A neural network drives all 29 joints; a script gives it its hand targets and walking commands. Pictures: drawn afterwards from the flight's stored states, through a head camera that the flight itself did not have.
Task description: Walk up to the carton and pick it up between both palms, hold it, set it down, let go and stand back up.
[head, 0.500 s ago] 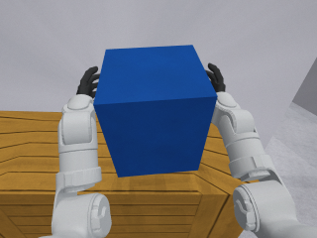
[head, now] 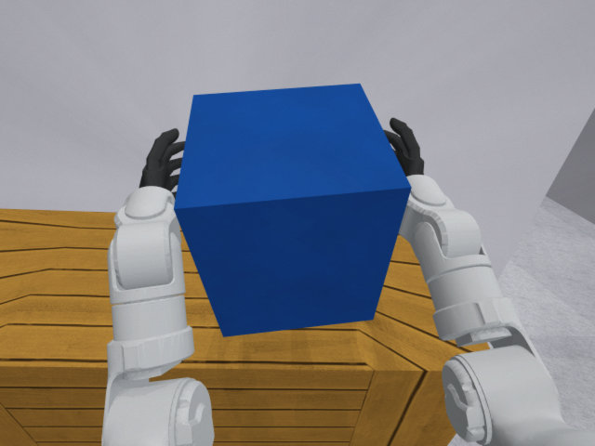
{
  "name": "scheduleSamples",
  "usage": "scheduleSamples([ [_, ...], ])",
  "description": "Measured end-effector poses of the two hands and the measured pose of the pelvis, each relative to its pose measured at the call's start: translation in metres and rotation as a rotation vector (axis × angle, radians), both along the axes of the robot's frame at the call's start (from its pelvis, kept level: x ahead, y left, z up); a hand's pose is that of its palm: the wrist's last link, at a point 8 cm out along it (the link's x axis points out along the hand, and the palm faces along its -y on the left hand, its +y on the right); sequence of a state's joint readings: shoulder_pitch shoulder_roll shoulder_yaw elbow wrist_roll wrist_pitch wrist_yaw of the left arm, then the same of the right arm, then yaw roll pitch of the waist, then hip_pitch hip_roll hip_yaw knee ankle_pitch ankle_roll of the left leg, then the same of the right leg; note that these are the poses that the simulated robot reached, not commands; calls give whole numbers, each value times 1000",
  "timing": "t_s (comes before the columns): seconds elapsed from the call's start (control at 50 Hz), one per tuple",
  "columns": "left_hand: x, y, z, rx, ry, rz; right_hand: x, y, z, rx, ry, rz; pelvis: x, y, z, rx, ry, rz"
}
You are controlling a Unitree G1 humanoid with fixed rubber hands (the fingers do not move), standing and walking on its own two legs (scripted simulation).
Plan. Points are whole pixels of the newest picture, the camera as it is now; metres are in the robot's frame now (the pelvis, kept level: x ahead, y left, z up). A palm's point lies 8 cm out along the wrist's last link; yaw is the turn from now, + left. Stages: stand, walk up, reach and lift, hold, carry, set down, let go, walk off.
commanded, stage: hold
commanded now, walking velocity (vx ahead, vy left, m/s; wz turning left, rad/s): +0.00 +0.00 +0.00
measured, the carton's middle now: (289, 214) +0.36 +0.01 +0.20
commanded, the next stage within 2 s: set down in 1.36 s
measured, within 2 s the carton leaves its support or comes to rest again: neither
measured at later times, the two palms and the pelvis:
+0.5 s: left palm (154, 187) +0.35 +0.17 +0.24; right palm (401, 184) +0.36 -0.13 +0.25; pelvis -0.01 +0.01 +0.00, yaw +0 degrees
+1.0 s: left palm (160, 186) +0.35 +0.16 +0.25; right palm (407, 183) +0.36 -0.14 +0.25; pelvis +0.00 +0.00 +0.00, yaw +0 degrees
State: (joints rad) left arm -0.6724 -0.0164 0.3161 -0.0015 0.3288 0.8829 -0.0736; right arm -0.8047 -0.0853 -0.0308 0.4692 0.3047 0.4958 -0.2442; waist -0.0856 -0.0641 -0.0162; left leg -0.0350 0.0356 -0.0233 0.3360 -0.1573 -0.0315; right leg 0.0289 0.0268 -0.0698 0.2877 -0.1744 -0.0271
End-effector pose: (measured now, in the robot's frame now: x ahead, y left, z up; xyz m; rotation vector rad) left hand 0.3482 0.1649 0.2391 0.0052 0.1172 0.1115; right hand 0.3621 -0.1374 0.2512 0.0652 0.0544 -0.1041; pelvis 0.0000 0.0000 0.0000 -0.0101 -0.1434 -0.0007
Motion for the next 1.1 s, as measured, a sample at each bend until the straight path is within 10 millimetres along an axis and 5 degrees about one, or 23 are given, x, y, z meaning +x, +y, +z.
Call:
scheduleSamples([
  [0.28,2,1,15,28,10,-25,-4,0,-3,23,12,-22,-7,4,0,7,-9,2],
  [0.64,7,2,10,31,9,-30,-1,2,1,12,11,-32,-5,12,0,3,-3,-13],
  [0.84,8,0,-3,37,48,-15,4,0,-16,7,49,-14,-3,8,1,3,-3,-7],
  [1.1,2,-2,8,11,16,-28,-4,-3,-1,-9,19,-29,-1,2,0,7,-27,-3],
])
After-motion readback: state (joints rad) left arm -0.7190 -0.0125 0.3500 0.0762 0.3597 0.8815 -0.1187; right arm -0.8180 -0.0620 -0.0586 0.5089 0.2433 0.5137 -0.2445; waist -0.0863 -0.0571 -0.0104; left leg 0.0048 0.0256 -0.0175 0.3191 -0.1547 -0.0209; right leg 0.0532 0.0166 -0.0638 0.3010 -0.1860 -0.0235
